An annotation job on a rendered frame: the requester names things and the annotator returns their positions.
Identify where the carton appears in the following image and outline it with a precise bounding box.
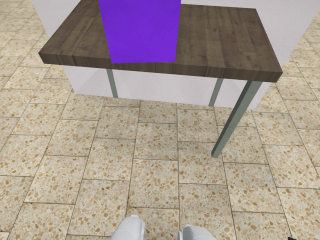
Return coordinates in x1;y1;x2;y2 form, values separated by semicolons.
98;0;181;64

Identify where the left robot thigh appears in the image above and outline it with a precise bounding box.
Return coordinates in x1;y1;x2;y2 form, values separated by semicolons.
109;216;145;240

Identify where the table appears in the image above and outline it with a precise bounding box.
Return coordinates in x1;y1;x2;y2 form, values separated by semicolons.
38;0;283;158

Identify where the robot thigh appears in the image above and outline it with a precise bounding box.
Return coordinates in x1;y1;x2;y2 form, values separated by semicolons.
177;225;216;240
109;216;145;240

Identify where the right robot thigh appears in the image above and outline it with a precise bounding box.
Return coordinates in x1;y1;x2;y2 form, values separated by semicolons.
177;225;216;240

